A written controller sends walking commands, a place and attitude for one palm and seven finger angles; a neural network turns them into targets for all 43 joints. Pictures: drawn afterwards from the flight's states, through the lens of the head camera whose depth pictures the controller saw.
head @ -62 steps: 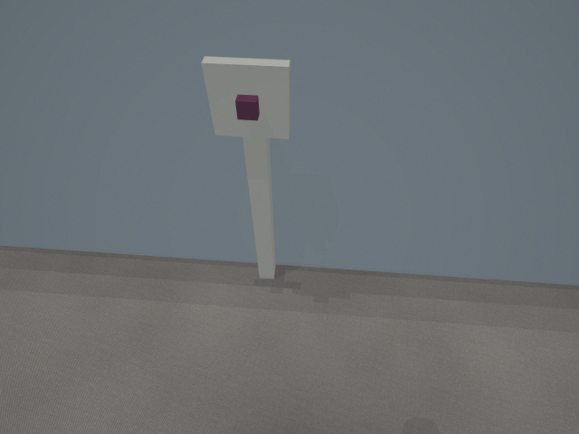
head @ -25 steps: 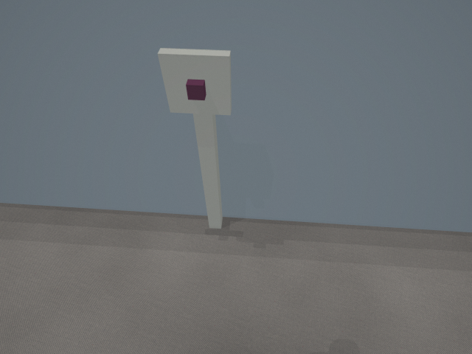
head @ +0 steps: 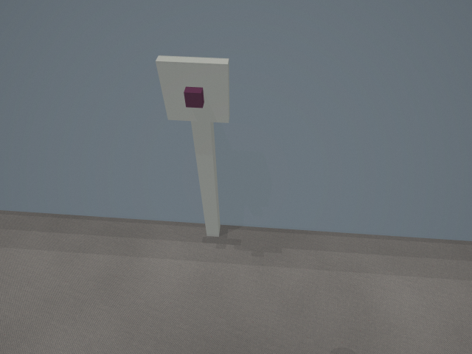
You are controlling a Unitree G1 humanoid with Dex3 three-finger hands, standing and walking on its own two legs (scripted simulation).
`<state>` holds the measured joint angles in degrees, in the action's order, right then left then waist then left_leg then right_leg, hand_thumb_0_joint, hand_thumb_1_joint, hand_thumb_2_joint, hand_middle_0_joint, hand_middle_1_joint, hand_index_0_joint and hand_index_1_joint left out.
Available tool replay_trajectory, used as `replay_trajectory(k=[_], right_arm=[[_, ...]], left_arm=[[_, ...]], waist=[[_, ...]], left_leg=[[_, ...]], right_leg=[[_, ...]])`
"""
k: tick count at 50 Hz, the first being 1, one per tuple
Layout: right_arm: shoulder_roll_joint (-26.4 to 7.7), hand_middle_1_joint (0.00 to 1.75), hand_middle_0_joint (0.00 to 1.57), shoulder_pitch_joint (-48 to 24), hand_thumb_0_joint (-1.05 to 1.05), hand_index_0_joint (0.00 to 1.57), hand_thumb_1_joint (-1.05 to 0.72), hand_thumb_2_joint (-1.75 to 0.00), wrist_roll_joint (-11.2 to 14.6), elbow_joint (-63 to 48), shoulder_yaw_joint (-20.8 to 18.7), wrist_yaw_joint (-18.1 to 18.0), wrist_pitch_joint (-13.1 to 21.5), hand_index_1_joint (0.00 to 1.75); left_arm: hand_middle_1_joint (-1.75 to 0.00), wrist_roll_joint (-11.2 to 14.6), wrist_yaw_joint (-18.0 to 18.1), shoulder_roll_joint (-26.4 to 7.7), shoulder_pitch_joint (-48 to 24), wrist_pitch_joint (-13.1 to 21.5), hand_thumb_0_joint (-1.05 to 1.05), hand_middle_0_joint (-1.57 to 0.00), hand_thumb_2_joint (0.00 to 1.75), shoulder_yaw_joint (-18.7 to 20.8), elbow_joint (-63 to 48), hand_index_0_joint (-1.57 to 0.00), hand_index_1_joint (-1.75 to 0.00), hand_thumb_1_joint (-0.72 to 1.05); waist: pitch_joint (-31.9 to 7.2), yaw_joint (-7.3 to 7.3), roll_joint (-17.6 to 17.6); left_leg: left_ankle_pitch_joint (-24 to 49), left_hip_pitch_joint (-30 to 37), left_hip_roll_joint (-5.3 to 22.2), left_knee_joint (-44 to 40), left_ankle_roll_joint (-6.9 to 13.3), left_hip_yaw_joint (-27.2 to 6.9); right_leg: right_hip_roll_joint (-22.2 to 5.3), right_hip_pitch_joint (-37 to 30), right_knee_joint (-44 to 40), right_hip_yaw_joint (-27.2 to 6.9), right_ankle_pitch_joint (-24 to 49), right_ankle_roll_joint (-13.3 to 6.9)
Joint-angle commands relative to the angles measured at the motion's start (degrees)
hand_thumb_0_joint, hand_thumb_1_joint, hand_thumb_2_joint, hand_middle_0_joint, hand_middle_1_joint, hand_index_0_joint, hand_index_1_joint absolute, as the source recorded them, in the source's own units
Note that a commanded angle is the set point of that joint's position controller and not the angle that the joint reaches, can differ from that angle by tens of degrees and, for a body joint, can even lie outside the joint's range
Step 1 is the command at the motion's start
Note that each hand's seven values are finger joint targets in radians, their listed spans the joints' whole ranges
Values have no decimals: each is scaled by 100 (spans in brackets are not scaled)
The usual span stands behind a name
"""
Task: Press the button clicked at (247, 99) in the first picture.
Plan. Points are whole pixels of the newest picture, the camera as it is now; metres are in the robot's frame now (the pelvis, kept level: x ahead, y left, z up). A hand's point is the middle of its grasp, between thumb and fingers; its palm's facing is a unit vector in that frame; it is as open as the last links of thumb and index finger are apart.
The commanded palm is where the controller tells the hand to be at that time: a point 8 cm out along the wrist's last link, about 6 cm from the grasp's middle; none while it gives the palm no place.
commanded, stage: take the last steps up to it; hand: left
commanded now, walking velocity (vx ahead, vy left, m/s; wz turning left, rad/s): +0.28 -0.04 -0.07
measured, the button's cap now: (194, 96) +0.71 +0.15 +0.04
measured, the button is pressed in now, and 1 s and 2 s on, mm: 0 0 0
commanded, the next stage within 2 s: come to a stop and stand still in 0.46 s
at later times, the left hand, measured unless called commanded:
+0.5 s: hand (166, 348) +0.17 +0.15 -0.18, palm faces +0.05 -0.97 -0.24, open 7.3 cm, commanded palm none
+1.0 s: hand (175, 321) +0.22 +0.14 -0.17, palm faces +0.07 -0.95 -0.31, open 7.3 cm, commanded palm none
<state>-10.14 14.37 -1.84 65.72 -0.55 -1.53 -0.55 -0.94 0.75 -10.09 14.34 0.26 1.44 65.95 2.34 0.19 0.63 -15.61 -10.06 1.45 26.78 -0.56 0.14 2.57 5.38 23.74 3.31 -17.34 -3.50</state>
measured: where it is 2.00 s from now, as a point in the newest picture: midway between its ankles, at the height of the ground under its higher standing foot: outside the picture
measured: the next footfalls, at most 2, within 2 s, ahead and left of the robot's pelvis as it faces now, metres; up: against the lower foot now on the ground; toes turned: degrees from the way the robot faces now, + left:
right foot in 0.38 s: +0.19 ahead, -0.15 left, +0.00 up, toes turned -6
left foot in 0.64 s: +0.23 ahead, +0.08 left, +0.00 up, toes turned +7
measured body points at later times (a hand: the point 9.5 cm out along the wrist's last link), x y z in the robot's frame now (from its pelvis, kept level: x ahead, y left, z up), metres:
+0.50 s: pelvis +0.12 -0.04 -0.01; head +0.17 -0.05 +0.43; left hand +0.17 +0.20 -0.16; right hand +0.03 -0.25 -0.17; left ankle +0.04 +0.09 -0.68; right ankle +0.14 -0.14 -0.74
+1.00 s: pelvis +0.19 -0.07 -0.01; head +0.24 -0.09 +0.44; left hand +0.21 +0.19 -0.15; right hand +0.28 -0.29 -0.18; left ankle +0.18 +0.08 -0.73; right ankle +0.15 -0.15 -0.74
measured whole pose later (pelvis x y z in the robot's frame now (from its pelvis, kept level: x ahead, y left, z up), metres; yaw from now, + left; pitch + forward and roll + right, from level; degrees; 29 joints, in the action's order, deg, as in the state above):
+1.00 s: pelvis +0.19 -0.07 -0.01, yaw +0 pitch +0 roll +2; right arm -9.8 5.7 -0.8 57.5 -3.5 -2.1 -2.5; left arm -1.9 2.1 -10.6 12.6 -0.1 3.7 58.4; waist 6.8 -1.6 2.0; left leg -22.6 -17.8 2.8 39.0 -1.1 3.9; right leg -0.6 12.0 33.2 4.6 -21.7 -2.8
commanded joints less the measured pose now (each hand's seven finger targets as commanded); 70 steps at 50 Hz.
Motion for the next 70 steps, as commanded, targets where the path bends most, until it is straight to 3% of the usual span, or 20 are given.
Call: replay_trajectory(k=[1, 4, 6, 7, 8, 12, 17, 18, 19, 20, 25, 31, 33, 39, 44, 46, 49, 59, 65, 70], right_arm=[[-262, 30, 20, 368, 0, 20, -90, -90, -1, -201, -116, -2, 73, 30], [-217, 30, 20, 893, 0, 20, -90, -90, 22, -86, -149, -21, 182, 30], [-586, 30, 20, 1802, 0, 20, -90, -90, -40, 244, -251, -106, 284, 30], [-661, 30, 20, 2345, 0, 20, -90, -90, -68, 384, -268, -171, 291, 30], [-608, 30, 20, 2539, 0, 20, -90, -90, -54, 416, -230, -204, 274, 30], [-528, 30, 20, 1628, 0, 20, -90, -90, -47, 83, -235, -202, 377, 30], [-531, 30, 20, 1276, 0, 20, -90, -90, 28, 8, -275, -133, 281, 30], [-390, 30, 20, 1211, 0, 20, -90, -90, 82, -76, -258, -76, 280, 30], [31, 30, 20, 1249, 0, 20, -90, -90, 141, -240, -210, -37, 283, 30], [-76, 30, 20, 866, 0, 20, -90, -90, 133, -375, -236, -28, 223, 30], [320, 30, 20, 846, 0, 20, -90, -90, 58, -317, -214, 95, 88, 30], [146, 30, 20, 939, 0, 20, -90, -90, 86, -185, -88, 13, 247, 30], [-518, 30, 20, 762, 0, 20, -90, -90, 91, -290, -194, -80, 273, 30], [-681, 30, 20, 343, 0, 20, -90, -90, 154, -582, -369, -230, 5, 30], [-922, 30, 20, -121, 0, 20, -90, -90, 65, -885, -490, -179, -92, 30], [-830, 30, 20, -349, 0, 20, -90, -90, 100, -988, -504, -170, -110, 30], [-321, 30, 20, -673, 0, 20, -90, -90, 147, -1138, -421, -90, -264, 30], [-263, 30, 20, -446, 0, 20, -90, -90, 163, -779, -256, 60, -172, 30], [-582, 30, 20, 57, 0, 20, -90, -90, 67, -405, -185, -18, -7, 30], [-355, 30, 20, 229, 0, 20, -90, -90, 106, -180, -75, -85, 87, 30]], left_arm=[[-30, 2, 27, -722, 578, 28, 0, -20, 90, 247, -139, -20, -30, 90], [-30, 2, -3, -587, 484, 81, 0, -20, 90, 273, -213, -20, -30, 90], [-30, 17, -38, -321, 268, 135, 0, -20, 90, 247, -358, -20, -30, 90], [-30, 23, -35, -268, -169, 186, 0, -20, 90, 205, -575, -20, -30, 90], [-30, 13, -16, -325, -485, 212, 0, -20, 90, 218, -710, -20, -30, 90], [-30, 31, -158, -42, -466, 160, 0, -20, 90, 250, -868, -20, -30, 90], [-30, 19, -197, -202, 774, 133, 0, -20, 90, 367, -428, -20, -30, 90], [-30, 5, -140, -571, 1350, 182, 0, -20, 90, 448, -286, -20, -30, 90], [-30, -11, -52, -1148, 1859, 227, 0, -20, 90, 567, -158, -20, -30, 90], [-30, 48, -1, -1193, 1776, 178, 0, -20, 90, 533, -204, -20, -30, 90], [-30, -87, 106, -549, 280, 220, 0, -20, 90, 334, -621, -20, -30, 90], [-30, 52, 88, -255, 357, 217, 0, -20, 90, 193, -380, -20, -30, 90], [-30, 10, 171, -205, 551, 187, 0, -20, 90, 133, -360, -20, -30, 90], [-30, 7, 218, -463, 533, 34, 0, -20, 90, 261, -513, -20, -30, 90], [-30, -12, 166, -356, 530, -98, 0, -20, 90, 329, -843, -20, -30, 90], [-30, -83, 166, -551, 731, -38, 0, -20, 90, 372, -857, -20, -30, 90], [-30, -76, 238, -939, 866, -18, 0, -20, 90, 389, -738, -20, -30, 90], [-30, -46, 203, -949, 421, 56, 0, -20, 90, 304, -766, -20, -30, 90], [-30, -4, 185, -414, 253, 11, 0, -20, 90, 166, -593, -20, -30, 90], [-30, 66, 117, -495, 100, 47, 0, -20, 90, 117, -276, -20, -30, 90]], waist=[[847, -18, -594], [776, 201, 39], [449, 478, 1383], [523, 668, 1675], [582, 675, 945], [496, 232, 825], [202, -396, 260], [-49, -666, -496], [-302, -773, -1921], [-86, -788, -1598], [249, 75, -621], [-43, 165, 197], [-331, 41, 454], [-487, 130, 660], [-368, -9, 712], [-574, -147, 128], [-384, -357, -1601], [-132, -192, -875], [95, -101, 99], [-59, -54, 443]], left_leg=[[-508, -828, 133, 516, 135, 311], [93, -164, 298, 56, 222, 181], [1522, 1105, 1324, -581, 862, -1524], [3088, 1787, 1970, -887, 1358, -2387], [3897, 1854, 2272, -731, 1612, -2432], [2344, 765, 1704, -1061, 1114, -1214], [936, -917, 851, -79, 589, -136], [225, -1555, 432, 952, 365, 254], [-1471, -2369, -149, 2654, 146, 720], [-2305, -2565, 56, 3851, 167, 288], [-1192, -1360, 580, 2778, 93, 178], [1815, 477, 412, -224, -12, 306], [4179, 585, 1228, 56, 437, -256], [6305, 1328, 1194, 360, 416, 4], [4982, 830, 1675, -48, 917, -406], [3850, 506, 1052, 701, 409, 62], [-1900, -1349, -154, 2665, -2, 36], [-818, -843, 59, 1113, -136, 116], [1159, -153, 869, -374, 270, -393], [1398, 74, 594, -643, 108, -217]], right_leg=[[-1327, 554, -1081, -1490, -1688, -572], [-945, 880, -125, -901, -454, -488], [-200, 1962, 2084, 95, 218, -111], [-56, 3100, 3230, 181, -1297, -20], [-298, 3475, 3821, -191, -1534, -68], [-729, 2717, 2996, -274, -816, 32], [-154, -308, 898, 508, 417, 36], [-767, -1158, 360, -357, -88, -185], [-2304, -1534, -663, -2544, -336, -773], [-2753, -925, -1173, -3186, -761, -1204], [-1992, 1226, -1065, -1204, 373, -862], [-1060, 1122, 76, -310, 2136, -146], [-687, 799, 130, -189, 1190, 203], [-757, 1033, 783, 17, 2278, 314], [-474, 1203, 1246, -123, -598, 311], [-812, 660, 228, -434, 2540, 244], [-2236, -320, 87, -1477, 6791, -420], [-1839, -235, -268, -1093, 3647, -676], [-840, 467, -436, -461, 581, 229], [-893, 146, -403, -428, 1201, 141]])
